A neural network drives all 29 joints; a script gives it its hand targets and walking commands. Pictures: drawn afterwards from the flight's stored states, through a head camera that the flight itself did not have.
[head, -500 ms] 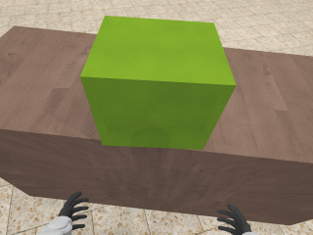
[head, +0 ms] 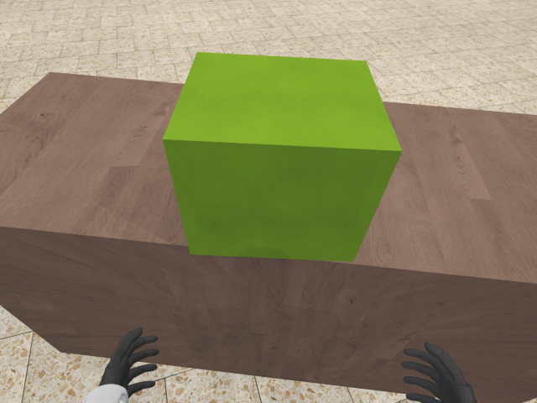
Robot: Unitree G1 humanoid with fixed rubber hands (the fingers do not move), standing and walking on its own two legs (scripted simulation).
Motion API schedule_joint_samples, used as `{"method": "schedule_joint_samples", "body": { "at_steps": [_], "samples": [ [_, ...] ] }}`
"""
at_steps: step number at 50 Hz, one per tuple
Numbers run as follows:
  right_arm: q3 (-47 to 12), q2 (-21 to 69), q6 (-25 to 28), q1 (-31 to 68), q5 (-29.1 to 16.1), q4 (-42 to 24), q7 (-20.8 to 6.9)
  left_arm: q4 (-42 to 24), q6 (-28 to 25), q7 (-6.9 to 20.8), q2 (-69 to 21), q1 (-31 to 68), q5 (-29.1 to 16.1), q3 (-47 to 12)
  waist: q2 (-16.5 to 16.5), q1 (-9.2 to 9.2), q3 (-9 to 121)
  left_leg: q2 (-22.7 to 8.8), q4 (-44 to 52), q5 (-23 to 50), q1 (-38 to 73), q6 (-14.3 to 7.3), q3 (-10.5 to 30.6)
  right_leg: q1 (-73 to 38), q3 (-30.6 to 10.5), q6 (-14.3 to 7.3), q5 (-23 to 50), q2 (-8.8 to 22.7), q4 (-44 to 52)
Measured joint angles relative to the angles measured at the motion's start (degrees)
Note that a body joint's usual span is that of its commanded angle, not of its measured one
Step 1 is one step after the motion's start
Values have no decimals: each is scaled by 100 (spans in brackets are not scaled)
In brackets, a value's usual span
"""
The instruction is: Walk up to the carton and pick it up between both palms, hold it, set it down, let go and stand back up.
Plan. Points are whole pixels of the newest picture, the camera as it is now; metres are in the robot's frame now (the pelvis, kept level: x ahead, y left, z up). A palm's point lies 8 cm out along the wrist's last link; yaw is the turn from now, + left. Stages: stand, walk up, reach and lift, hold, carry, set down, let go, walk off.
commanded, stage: reach and lift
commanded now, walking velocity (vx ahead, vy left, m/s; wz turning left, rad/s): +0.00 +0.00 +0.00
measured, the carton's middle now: (276, 158) +0.49 +0.01 +0.11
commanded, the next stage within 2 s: none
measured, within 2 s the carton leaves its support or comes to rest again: neither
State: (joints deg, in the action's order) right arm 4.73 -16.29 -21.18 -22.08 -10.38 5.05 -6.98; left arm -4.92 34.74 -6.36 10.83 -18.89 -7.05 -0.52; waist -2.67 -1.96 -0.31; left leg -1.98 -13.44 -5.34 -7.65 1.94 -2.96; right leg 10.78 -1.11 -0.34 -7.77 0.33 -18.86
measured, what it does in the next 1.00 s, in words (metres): stands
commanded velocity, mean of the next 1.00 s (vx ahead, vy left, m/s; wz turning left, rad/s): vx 0.00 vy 0.00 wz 0.00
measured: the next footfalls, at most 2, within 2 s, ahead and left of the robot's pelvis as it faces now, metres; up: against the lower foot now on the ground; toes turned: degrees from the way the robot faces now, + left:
none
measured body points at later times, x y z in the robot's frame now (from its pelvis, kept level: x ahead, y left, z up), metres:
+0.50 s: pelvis +0.02 +0.00 +0.00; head +0.01 +0.01 +0.45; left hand +0.25 +0.22 +0.03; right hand +0.26 -0.25 +0.03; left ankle +0.02 +0.14 -0.75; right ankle +0.03 -0.11 -0.75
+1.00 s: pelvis +0.03 +0.00 +0.00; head +0.02 +0.00 +0.45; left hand +0.28 +0.23 +0.09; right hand +0.28 -0.26 +0.08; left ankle +0.02 +0.14 -0.75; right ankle +0.03 -0.11 -0.75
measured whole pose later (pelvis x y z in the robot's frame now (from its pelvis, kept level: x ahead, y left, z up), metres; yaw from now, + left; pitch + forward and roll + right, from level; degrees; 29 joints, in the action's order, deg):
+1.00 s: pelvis +0.03 +0.00 +0.00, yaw -2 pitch -2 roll +0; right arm 5.1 -27.9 -13.0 -9.5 -24.6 -3.2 -6.2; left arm -16.4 26.1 -5.4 19.3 -10.9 -18.3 6.0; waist 0.5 -1.0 -0.4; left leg -4.0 -13.7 -9.2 -2.0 2.7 -4.0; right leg 3.2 -3.2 -0.8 -7.8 -2.0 -13.3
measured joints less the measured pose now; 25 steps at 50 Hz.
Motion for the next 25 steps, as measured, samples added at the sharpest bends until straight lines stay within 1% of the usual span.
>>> {"method": "schedule_joint_samples", "body": {
  "at_steps": [10, 20, 25],
  "samples": [
    [-77, -178, -60, 487, -219, -109, 7, -8, -47, 35, 96, 455, -190, 108, 68, 45, 87, -17, 57, 2, 92, 13, 20, -102, -11, -12, 14, -29, 79],
    [-56, -567, 6, 848, -558, -269, -11, -344, -92, 22, 148, 631, -385, 231, 89, 58, 168, -15, 95, -47, 115, 19, 55, -138, -4, -13, -39, -35, 124],
    [-56, -762, 77, 1165, -763, -225, -29, -401, -125, 51, 193, 870, -463, 327, 85, 94, 163, -17, 66, -103, 139, 23, 80, -182, 7, -15, -85, -40, 123]
  ]
}}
